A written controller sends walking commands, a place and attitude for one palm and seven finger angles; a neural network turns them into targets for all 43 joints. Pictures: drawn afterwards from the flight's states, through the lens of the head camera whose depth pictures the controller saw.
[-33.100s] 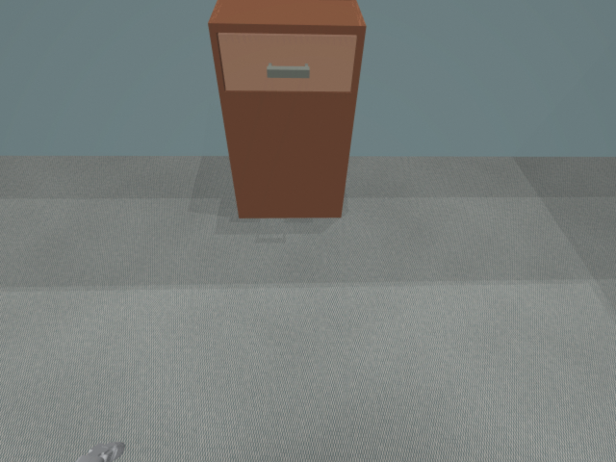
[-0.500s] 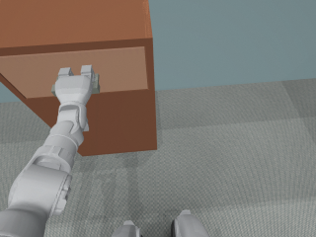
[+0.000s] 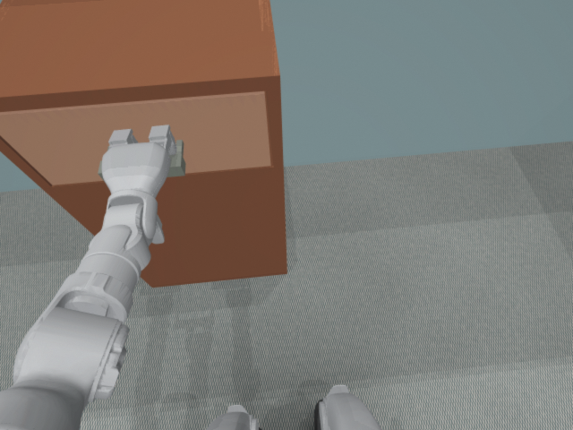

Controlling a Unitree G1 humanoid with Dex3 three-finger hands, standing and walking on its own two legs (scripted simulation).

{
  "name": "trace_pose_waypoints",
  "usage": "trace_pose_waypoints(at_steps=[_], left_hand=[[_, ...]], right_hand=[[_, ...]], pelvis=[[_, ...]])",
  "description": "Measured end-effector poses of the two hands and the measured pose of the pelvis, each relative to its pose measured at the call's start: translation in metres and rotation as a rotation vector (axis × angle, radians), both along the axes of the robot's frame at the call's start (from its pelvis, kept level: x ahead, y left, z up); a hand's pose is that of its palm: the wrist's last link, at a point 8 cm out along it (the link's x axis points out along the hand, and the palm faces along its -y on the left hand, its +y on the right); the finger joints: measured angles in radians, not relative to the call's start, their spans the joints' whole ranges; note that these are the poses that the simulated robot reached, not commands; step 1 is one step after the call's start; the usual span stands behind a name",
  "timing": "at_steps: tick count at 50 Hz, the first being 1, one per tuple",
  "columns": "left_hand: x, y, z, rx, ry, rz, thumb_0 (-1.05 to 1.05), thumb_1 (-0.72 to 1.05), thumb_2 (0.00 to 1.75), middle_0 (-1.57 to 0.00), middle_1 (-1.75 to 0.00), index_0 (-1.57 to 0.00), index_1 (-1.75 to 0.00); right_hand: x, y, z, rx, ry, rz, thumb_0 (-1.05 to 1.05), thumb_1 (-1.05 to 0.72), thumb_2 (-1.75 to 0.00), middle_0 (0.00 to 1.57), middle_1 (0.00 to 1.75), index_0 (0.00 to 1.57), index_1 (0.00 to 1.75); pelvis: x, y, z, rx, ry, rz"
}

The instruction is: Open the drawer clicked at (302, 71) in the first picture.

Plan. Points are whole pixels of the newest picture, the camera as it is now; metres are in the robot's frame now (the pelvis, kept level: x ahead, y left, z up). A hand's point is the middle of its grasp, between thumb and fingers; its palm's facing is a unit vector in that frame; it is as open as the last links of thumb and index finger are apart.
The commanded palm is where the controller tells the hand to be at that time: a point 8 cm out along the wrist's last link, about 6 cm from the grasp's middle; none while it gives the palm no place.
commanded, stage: lift the fingers back up to retry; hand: left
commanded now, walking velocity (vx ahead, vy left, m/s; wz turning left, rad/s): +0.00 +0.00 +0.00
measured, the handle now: (144, 158) +0.55 +0.22 -0.01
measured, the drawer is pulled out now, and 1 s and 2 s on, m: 0.00 0.00 0.00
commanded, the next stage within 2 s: re-aim the fingers above the handle in 0.54 s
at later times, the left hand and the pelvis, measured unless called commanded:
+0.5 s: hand (139, 166) +0.48 +0.20 +0.06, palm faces -0.03 +0.00 -1.00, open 13.8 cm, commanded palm +0.45 +0.20 +0.11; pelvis +0.04 +0.01 +0.03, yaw +0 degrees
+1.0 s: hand (138, 177) +0.46 +0.20 +0.05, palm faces -0.08 +0.00 -1.00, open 13.8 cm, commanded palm +0.45 +0.20 +0.11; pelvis +0.03 -0.01 +0.03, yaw +1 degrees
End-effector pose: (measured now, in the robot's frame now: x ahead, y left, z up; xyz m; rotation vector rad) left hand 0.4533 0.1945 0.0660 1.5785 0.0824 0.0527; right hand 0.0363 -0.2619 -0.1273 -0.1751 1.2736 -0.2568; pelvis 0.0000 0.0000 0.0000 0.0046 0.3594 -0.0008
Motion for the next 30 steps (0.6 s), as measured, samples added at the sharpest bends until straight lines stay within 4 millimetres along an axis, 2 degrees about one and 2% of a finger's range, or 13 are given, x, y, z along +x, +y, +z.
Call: trace_pose_waypoints(at_steps=[10,21,30], left_hand=[[0.002,0.005,0.024,-0.028,-0.014,-0.025,0.00,-0.49,0.30,-0.32,-1.20,-0.31,-1.20],[0.006,0.008,0.046,-0.013,-0.020,-0.013,0.00,-0.49,0.30,-0.32,-1.20,-0.32,-1.20],[0.006,-0.007,0.040,-0.034,0.016,-0.057,0.00,-0.49,0.30,-0.32,-1.20,-0.32,-1.20]], right_hand=[[0.017,0.005,0.017,0.001,-0.017,-0.010,0.01,-0.91,-0.90,0.20,0.30,0.21,0.30],[0.056,0.009,0.028,0.015,-0.068,0.012,0.01,-0.91,-0.90,0.20,0.30,0.21,0.30],[0.083,0.010,0.034,0.021,-0.110,0.040,0.01,-0.91,-0.90,0.20,0.30,0.21,0.30]], pelvis=[[0.017,0.004,0.016,-0.007,-0.045,-0.003],[0.033,0.007,0.028,-0.012,-0.087,0.006],[0.039,0.005,0.032,-0.008,-0.092,0.007]])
